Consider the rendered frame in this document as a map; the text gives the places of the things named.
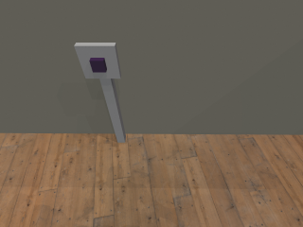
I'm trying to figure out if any panel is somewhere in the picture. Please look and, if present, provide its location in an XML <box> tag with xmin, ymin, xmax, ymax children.
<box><xmin>74</xmin><ymin>43</ymin><xmax>126</xmax><ymax>143</ymax></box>

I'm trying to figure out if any button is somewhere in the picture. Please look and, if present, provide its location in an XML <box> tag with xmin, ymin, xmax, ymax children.
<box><xmin>89</xmin><ymin>58</ymin><xmax>107</xmax><ymax>73</ymax></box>

